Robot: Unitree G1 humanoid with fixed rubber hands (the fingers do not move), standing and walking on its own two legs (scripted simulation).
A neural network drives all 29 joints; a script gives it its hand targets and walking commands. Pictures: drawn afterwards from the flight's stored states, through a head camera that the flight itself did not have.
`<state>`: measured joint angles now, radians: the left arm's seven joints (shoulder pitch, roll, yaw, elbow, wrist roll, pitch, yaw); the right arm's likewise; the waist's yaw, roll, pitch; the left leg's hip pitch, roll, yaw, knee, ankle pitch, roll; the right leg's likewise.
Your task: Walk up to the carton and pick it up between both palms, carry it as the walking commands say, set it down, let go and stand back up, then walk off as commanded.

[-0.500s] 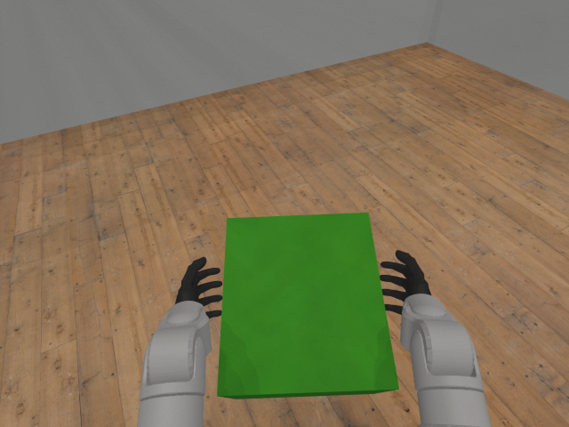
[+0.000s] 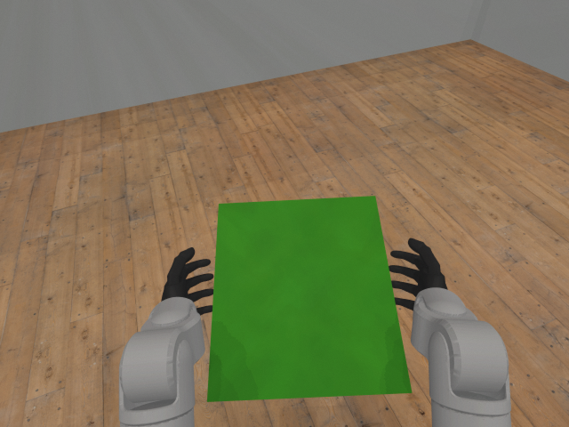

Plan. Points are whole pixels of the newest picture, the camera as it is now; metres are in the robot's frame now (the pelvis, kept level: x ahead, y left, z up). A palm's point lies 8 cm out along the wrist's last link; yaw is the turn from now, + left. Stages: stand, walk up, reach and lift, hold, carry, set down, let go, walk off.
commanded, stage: carry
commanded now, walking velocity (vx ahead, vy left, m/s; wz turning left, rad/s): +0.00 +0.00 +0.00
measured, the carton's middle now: (301, 300) +0.30 +0.00 +0.02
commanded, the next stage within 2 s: none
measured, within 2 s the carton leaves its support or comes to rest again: neither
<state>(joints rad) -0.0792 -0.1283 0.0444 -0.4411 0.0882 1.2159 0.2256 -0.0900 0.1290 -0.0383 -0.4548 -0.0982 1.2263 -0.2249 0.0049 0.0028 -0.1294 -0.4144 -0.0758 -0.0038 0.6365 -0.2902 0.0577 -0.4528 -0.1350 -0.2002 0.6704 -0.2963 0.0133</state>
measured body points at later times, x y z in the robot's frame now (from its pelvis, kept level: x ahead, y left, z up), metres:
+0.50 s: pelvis -0.03 -0.01 +0.01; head -0.04 -0.01 +0.46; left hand +0.22 +0.17 +0.10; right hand +0.25 -0.14 +0.10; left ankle +0.01 +0.10 -0.72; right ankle +0.04 -0.12 -0.72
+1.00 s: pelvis -0.03 -0.01 +0.01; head -0.05 -0.02 +0.46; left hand +0.23 +0.17 +0.10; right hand +0.26 -0.15 +0.10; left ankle +0.01 +0.10 -0.72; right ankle +0.04 -0.12 -0.72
